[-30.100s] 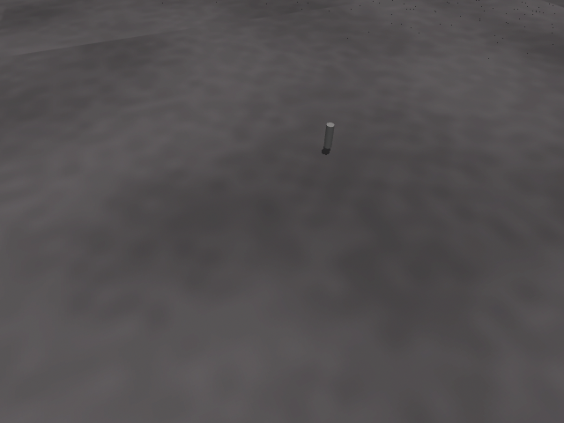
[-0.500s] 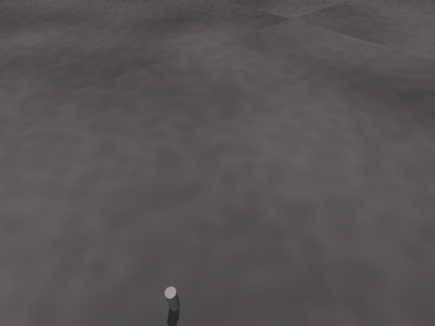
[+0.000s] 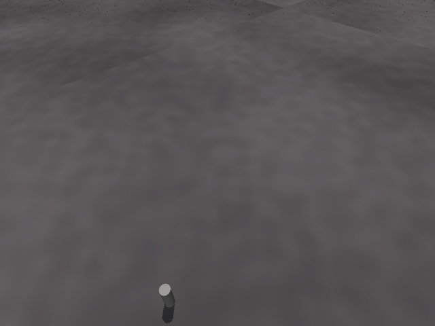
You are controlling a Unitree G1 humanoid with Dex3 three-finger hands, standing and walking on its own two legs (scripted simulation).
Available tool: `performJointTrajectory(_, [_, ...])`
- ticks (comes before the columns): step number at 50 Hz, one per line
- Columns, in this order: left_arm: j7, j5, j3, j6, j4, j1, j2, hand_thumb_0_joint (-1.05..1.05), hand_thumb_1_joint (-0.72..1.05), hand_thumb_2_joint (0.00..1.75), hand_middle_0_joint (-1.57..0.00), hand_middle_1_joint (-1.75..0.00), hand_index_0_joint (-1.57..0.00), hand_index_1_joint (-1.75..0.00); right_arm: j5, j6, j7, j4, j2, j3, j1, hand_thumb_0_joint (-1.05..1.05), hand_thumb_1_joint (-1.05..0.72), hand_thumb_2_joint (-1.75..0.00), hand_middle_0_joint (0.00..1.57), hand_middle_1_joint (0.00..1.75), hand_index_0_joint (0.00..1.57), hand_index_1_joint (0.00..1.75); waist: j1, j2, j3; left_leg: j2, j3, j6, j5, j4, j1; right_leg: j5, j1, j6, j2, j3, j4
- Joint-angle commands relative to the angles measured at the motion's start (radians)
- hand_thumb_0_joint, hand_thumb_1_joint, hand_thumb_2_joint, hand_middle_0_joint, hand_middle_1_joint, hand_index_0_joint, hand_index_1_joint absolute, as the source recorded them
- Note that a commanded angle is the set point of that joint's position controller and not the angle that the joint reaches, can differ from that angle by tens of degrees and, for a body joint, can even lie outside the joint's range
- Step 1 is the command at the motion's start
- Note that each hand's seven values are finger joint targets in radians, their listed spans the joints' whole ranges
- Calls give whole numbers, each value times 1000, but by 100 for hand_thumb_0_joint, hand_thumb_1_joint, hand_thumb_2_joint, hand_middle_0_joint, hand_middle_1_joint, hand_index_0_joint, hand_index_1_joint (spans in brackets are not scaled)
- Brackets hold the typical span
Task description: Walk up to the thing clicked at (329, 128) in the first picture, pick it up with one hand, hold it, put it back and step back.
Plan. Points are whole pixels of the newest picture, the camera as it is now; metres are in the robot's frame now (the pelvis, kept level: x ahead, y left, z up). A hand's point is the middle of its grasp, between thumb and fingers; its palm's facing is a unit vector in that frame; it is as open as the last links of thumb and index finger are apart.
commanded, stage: stand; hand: left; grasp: from the side
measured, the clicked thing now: (167, 296) +0.41 +0.22 -0.70
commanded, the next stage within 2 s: step back in 0.82 s
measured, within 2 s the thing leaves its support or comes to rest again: neither
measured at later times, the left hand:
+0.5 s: hand out of the picture +0.09 +0.23 -0.16, palm faces -0.02 -0.95 -0.31, open 7.4 cm
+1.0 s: hand out of the picture +0.08 +0.26 -0.16, palm faces -0.01 -0.92 -0.38, open 7.4 cm
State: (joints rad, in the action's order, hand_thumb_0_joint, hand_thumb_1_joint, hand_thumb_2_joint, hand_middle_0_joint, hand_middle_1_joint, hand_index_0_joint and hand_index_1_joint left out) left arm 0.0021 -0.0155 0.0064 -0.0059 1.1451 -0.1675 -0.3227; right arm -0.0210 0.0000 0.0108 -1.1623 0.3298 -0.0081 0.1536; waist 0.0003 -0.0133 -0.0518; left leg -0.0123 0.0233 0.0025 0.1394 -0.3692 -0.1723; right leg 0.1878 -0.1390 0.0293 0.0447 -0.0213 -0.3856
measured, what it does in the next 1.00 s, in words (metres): stands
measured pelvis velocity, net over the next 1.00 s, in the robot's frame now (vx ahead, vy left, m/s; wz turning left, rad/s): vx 0.00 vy -0.01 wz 0.00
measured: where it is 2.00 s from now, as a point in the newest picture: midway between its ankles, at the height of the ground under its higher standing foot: outside the picture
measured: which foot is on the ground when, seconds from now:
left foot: down 0.00-1.00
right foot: down 0.00-1.00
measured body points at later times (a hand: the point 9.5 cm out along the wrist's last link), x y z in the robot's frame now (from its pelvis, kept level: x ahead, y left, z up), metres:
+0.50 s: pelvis +0.02 +0.00 +0.00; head +0.02 +0.00 +0.45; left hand +0.09 +0.28 -0.14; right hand +0.09 -0.29 -0.14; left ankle +0.04 +0.12 -0.74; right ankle +0.02 -0.14 -0.74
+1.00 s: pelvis +0.00 -0.01 -0.01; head +0.05 -0.01 +0.44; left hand +0.08 +0.31 -0.13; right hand +0.09 -0.32 -0.14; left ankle +0.04 +0.12 -0.74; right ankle +0.02 -0.14 -0.74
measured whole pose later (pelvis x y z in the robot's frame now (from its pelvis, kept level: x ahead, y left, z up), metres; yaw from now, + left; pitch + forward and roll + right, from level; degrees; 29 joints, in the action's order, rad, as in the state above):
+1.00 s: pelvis +0.00 -0.01 -0.01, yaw +0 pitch -1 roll +0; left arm 0.00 0.00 -0.05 0.02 1.04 -0.10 -0.38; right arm 0.00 0.03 0.02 -1.06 0.37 -0.04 0.07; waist 0.00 0.00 -0.13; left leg -0.03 0.02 0.00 0.20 -0.50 -0.28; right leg 0.25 -0.25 0.01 0.03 -0.02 -0.52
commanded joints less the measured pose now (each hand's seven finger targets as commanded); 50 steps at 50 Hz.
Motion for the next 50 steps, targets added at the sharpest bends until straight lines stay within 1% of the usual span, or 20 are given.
performJointTrajectory(1, [-17,0,-38,-19,-45,24,-186,0,90,90,-20,-30,-20,-30,9,-20,-18,47,176,-31,-33,0,-90,-90,20,30,20,30,2,16,25,-97,-113,-23,87,99,11,43,-32,-45,79,90,98])
performJointTrajectory(3, [-18,2,-36,-21,-48,33,-185,0,90,90,-20,-30,-20,-30,8,-20,-16,45,171,-28,-36,0,-90,-90,20,30,20,30,2,20,22,-98,-110,-22,53,96,19,38,-33,-43,81,89,100])
performJointTrajectory(4, [-19,-1,-41,-23,-50,35,-199,0,90,90,-20,-30,-20,-30,8,-22,-18,48,195,-36,-42,0,-90,-90,20,30,20,30,2,18,39,-102,-110,-24,28,86,37,1,-23,-41,86,94,103])
performJointTrajectory(7, [-21,1,-42,-26,-55,51,-195,0,90,90,-20,-30,-20,-30,9,-26,-20,47,180,-31,-38,0,-90,-90,20,30,20,30,4,28,74,-107,-98,-22,-104,72,67,-125,17,-37,91,89,88])
performJointTrajectory(9, [-22,5,-34,-22,-42,39,-167,0,90,90,-20,-30,-20,-30,13,-25,-22,39,160,-26,-40,0,-90,-90,20,30,20,30,4,26,73,-108,-95,-22,-141,74,81,-148,20,-36,86,80,86])
performJointTrajectory(10, [-21,4,-39,-22,-48,49,-184,0,90,90,-20,-30,-20,-30,9,-25,-23,38,172,-26,-34,0,-90,-90,20,30,20,30,5,25,45,-105,-90,-18,-97,78,60,-114,8,-34,85,85,96])
performJointTrajectory(11, [-22,3,-43,-22,-51,56,-191,0,90,90,-20,-30,-20,-30,8,-27,-24,39,183,-31,-40,0,-90,-90,20,30,20,30,4,20,55,-109,-91,-17,-112,79,75,-130,14,-37,88,87,92])
performJointTrajectory(13, [-21,5,-36,-18,-41,50,-161,0,90,90,-20,-30,-20,-30,10,-23,-22,33,156,-23,-42,0,-90,-90,20,30,20,30,2,19,37,-106,-92,-16,-80,89,62,-84,6,-34,81,77,102])
performJointTrajectory(15, [-21,2,-37,-17,-39,45,-168,0,90,90,-20,-30,-20,-30,9,-21,-24,34,162,-27,-45,0,-90,-90,20,30,20,30,3,29,40,-105,-91,-13,-70,95,67,-79,5,-32,80,76,108])
performJointTrajectory(18, [-24,2,-45,-21,-46,59,-182,0,90,90,-20,-30,-20,-30,9,-25,-25,40,166,-30,-53,0,-90,-90,20,30,20,30,3,26,65,-111,-86,-15,-147,83,88,-151,29,-34,87,77,97])
performJointTrajectory(22, [-22,2,-54,-24,-57,72,-204,0,90,90,-20,-30,-20,-30,7,-31,-27,48,194,-39,-67,0,-90,-90,20,30,20,30,3,16,72,-119,-86,-12,-156,79,102,-158,31,-34,92,82,98])
performJointTrajectory(28, [-20,0,-54,-23,-60,78,-200,0,90,90,-20,-30,-20,-30,7,-30,-26,52,193,-40,-80,0,-90,-90,20,30,20,30,3,11,74,-121,-90,-12,-134,86,95,-128,34,-34,91,76,105])
performJointTrajectory(32, [-17,1,-54,-21,-63,86,-204,0,90,90,-20,-30,-20,-30,6,-29,-24,53,199,-39,-85,0,-90,-90,20,30,20,30,5,9,45,-117,-90,-9,-59,99,80,-56,9,-35,88,80,122])
performJointTrajectory(34, [-17,0,-54,-22,-68,87,-208,0,90,90,-20,-30,-20,-30,7,-28,-22,56,205,-40,-88,0,-90,-90,20,30,20,30,4,8,56,-119,-94,-13,-71,100,78,-78,22,-37,91,80,119])
performJointTrajectory(40, [-13,2,-54,-19,-68,87,-218,0,90,90,-20,-30,-20,-30,6,-27,-20,55,212,-38,-83,0,-90,-90,20,30,20,30,8,6,28,-115,-99,-11,12,121,57,-13,-2,-40,89,84,127])
performJointTrajectory(41, [-17,22,-97,-9,-85,75,-286,0,90,90,-20,-30,-20,-30,8,-9,-14,79,274,-56,-120,0,-90,-90,20,30,20,30,-4,13,-80,-111,-126,-39,-162,20,-16,-158,-98,-47,67,89,34])
performJointTrajectory(44, [-22,20,-103,-2,-129,54,-269,0,90,90,-20,-30,-20,-30,25,1,-11,116,268,-67,-78,0,-90,-90,20,30,20,30,13,-1,73,-134,-119,-78,-265,-40,2,-211,-35,-70,51,65,-71])
performJointTrajectory(46, [-20,18,-102,6,-156,60,-249,0,90,90,-20,-30,-20,-30,24,8,-10,141,276,-79,-84,0,-90,-90,20,30,20,30,14,-32,136,-143,-131,-100,-247,-64,0,-174,-33,-81,38,59,-124])
performJointTrajectory(48, [-20,11,-100,13,-178,57,-250,0,90,90,-20,-30,-20,-30,22,18,-10,167,284,-87,-90,0,-90,-90,20,30,20,30,16,-46,129,-140,-137,-117,-179,-88,-47,-132,-60,-90,39,68,-157])
performJointTrajectory(50, [-19,7,-108,15,-190,39,-271,0,90,90,-20,-30,-20,-30,26,27,-9,189,270,-86,-102,0,-90,-90,20,30,20,30,-1,0,134,-97,-116,-103,-88,-185,-72,-144,-84,-128,84,114,-128])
